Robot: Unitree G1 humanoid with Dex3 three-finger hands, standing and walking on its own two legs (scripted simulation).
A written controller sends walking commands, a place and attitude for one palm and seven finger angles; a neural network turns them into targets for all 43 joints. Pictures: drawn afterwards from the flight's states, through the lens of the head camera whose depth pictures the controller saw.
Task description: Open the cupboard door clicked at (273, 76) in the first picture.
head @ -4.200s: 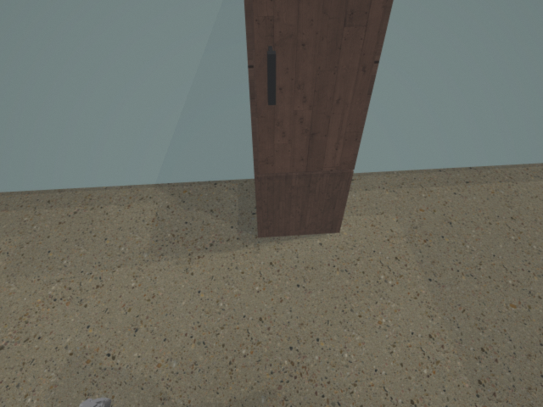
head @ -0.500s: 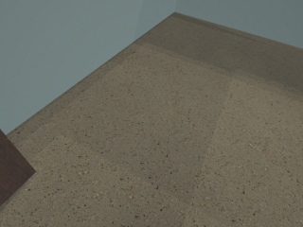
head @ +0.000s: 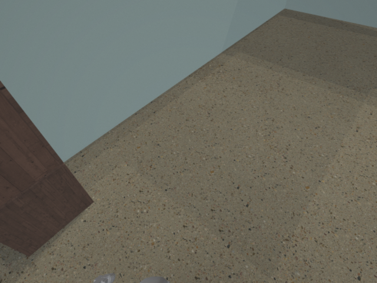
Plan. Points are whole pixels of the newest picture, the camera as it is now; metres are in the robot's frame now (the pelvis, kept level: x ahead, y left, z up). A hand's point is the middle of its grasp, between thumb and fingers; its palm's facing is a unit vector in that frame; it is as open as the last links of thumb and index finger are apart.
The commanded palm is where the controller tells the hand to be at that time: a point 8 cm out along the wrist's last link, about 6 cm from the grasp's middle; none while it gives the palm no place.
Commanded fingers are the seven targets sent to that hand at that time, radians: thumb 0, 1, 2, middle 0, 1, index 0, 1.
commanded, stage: turn to face it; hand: left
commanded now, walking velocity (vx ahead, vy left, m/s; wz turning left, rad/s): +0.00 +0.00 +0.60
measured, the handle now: out of the picture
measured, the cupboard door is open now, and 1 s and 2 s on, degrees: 0 0 0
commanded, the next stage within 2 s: take the last steps up to it in 1.28 s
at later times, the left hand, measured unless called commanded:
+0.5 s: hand out of the picture -0.03 +0.28 -0.18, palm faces +0.34 -0.90 -0.25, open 7.4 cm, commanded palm none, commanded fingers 0.00 0.90 0.90 -0.20 -0.30 -0.20 -0.30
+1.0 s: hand out of the picture -0.02 +0.22 -0.14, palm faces +0.56 -0.78 -0.27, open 7.4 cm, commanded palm none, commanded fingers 0.00 0.90 0.90 -0.20 -0.30 -0.20 -0.30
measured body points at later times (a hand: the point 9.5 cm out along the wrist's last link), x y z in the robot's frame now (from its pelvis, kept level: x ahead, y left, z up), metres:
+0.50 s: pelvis +0.00 +0.05 +0.00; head +0.03 +0.09 +0.45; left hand -0.05 +0.33 -0.16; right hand +0.19 -0.16 -0.11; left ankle -0.01 +0.14 -0.74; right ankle +0.02 -0.12 -0.65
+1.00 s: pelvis +0.00 +0.00 +0.00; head +0.03 -0.01 +0.45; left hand -0.05 +0.26 -0.12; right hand +0.19 -0.20 -0.16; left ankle -0.07 +0.11 -0.65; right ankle +0.06 -0.10 -0.74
